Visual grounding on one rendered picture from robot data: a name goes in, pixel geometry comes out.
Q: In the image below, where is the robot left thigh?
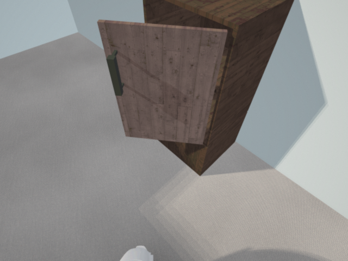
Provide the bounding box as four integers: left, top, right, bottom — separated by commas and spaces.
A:
120, 248, 153, 261

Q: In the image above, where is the cupboard door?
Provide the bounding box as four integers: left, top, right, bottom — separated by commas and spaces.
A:
97, 20, 227, 145

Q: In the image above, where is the handle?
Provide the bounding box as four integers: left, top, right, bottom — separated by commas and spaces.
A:
106, 50, 124, 96

